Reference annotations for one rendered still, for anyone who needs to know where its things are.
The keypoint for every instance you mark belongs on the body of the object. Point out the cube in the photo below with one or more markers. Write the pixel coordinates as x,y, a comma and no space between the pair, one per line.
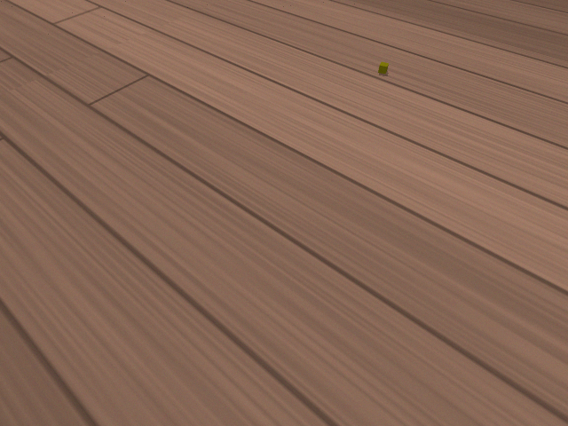
383,68

